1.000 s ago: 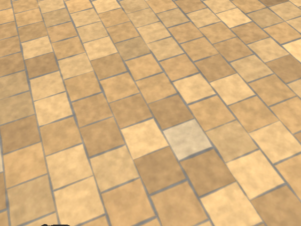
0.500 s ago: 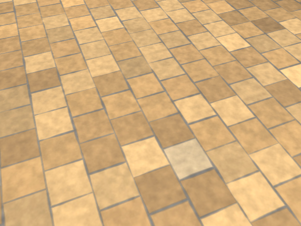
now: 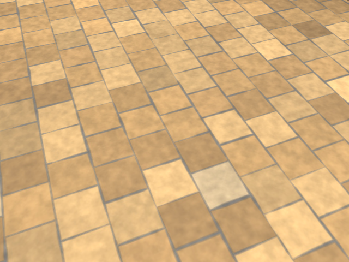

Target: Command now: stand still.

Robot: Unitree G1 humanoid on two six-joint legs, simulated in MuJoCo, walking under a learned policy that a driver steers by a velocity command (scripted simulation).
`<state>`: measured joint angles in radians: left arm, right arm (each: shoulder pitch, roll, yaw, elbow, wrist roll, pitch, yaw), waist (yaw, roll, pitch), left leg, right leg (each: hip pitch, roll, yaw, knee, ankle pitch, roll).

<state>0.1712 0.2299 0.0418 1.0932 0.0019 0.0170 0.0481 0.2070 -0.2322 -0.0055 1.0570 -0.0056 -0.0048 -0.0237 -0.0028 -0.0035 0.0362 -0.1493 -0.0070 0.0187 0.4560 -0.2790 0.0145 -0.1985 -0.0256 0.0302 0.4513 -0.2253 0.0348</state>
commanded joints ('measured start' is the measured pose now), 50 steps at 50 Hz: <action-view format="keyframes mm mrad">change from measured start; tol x4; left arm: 1 15 106 14 -13 0 -7 3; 41 133 47 -11 59 -9 -8 12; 47 21 36 -7 -33 -29 -80 -25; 50 70 39 1 -29 -37 -111 -40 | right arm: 1 29 -108 -17 -23 0 -7 -4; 40 174 -49 -12 13 5 -6 -11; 45 236 -182 -64 0 32 -17 -21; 50 126 -151 -67 -57 46 -48 -11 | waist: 1 1 7 -9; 39 3 5 19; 41 -1 28 9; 45 -45 197 134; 47 -33 173 166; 50 25 112 108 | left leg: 1 -67 43 -42 -101 138 13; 39 -77 32 -40 -99 138 18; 40 -67 25 -36 -109 33 22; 42 -101 47 -92 -148 -339 67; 44 -102 210 -313 -267 -593 159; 45 -126 303 -437 -319 -606 216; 47 -74 366 -501 -338 -489 248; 49 -39 319 -389 -302 -343 192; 50 -85 261 -294 -268 -278 160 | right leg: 1 40 -9 4 -49 152 -24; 39 7 -6 -9 -47 126 -20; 40 16 9 -26 -41 44 -20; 42 -62 65 -91 58 -225 -33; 43 -146 74 -106 132 -285 -41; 45 -263 21 -80 345 -226 -63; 47 -390 -45 -18 458 -299 -94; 49 -341 -65 -16 303 -285 -118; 50 -209 -36 -61 176 -215 -118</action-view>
